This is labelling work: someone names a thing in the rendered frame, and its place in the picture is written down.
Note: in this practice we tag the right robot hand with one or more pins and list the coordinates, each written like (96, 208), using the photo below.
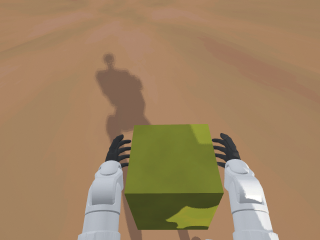
(230, 149)

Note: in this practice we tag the carton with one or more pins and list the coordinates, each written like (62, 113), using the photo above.
(173, 181)

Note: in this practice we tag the left robot hand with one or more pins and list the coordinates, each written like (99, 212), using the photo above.
(114, 150)

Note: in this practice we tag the left robot forearm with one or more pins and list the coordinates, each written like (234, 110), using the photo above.
(103, 206)

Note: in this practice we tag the right robot forearm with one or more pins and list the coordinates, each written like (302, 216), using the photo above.
(247, 202)

